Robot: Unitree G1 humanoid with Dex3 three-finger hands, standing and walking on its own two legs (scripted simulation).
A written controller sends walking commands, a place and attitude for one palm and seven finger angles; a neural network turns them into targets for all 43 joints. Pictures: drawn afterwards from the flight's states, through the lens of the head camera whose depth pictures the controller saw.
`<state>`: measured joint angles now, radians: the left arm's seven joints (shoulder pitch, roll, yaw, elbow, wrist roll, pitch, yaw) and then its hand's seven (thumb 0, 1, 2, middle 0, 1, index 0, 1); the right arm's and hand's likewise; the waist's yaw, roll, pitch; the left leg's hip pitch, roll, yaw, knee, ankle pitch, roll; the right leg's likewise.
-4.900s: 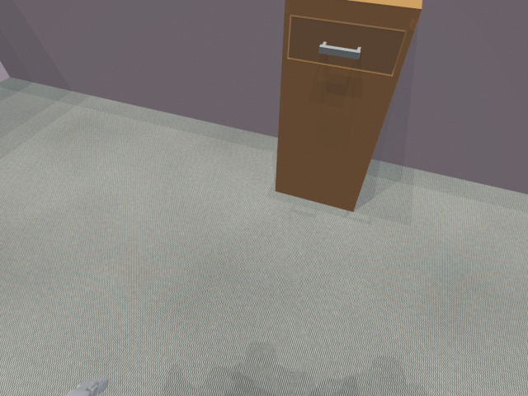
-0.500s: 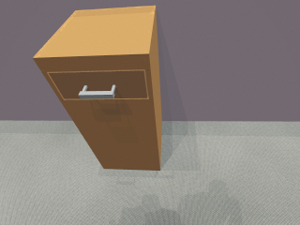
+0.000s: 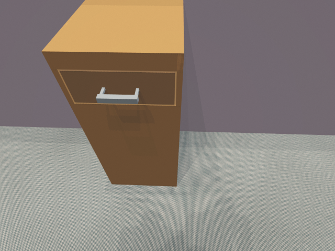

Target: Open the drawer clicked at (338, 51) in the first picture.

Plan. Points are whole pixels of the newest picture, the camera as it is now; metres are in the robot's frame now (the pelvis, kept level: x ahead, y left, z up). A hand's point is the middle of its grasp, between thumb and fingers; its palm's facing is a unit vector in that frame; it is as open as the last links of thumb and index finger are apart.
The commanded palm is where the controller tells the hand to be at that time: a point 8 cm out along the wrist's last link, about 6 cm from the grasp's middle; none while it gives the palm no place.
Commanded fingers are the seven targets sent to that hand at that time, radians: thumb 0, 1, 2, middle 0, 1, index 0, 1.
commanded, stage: come to a stop and stand still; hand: left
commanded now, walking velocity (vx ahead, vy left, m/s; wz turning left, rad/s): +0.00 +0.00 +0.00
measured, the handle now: (118, 94) +0.57 +0.21 +0.03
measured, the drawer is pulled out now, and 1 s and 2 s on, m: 0.00 0.00 0.00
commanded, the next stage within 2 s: look again from close up in 0.08 s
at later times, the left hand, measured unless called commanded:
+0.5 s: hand out of the picture +0.00 +0.19 -0.18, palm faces +0.03 -0.98 -0.20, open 7.3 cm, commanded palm none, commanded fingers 0.00 0.90 0.90 -0.20 -0.30 -0.20 -0.30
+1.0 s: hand out of the picture -0.05 +0.16 -0.18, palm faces +0.06 -0.98 -0.17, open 7.3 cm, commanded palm none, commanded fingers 0.00 0.90 0.90 -0.20 -0.30 -0.20 -0.30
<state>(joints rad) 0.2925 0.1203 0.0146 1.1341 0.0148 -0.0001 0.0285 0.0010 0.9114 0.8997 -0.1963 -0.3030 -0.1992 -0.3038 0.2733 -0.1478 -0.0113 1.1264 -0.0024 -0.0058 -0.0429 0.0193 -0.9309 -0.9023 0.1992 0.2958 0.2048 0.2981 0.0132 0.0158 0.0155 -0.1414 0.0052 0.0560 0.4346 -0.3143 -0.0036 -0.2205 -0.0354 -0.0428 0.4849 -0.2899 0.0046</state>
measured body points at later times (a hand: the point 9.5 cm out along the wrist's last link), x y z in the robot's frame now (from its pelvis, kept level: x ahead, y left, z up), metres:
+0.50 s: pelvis -0.02 +0.01 +0.00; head -0.02 +0.01 +0.44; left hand +0.00 +0.24 -0.16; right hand -0.01 -0.21 -0.16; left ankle -0.05 +0.12 -0.74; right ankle -0.02 -0.12 -0.74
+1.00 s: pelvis -0.01 +0.00 -0.01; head -0.01 -0.01 +0.44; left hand -0.05 +0.21 -0.17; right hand -0.05 -0.22 -0.17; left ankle -0.05 +0.11 -0.74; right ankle -0.02 -0.12 -0.74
